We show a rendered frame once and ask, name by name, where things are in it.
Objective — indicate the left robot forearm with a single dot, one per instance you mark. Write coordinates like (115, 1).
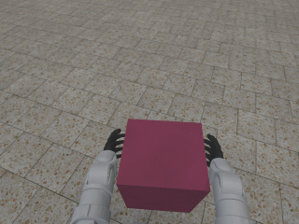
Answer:
(95, 199)

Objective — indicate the robot left hand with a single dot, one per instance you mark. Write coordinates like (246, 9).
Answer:
(112, 143)

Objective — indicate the robot right hand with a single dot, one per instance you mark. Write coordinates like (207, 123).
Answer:
(214, 149)

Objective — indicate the carton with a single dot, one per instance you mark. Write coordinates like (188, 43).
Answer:
(163, 165)

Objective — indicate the right robot forearm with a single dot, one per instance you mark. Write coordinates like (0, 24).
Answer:
(229, 194)

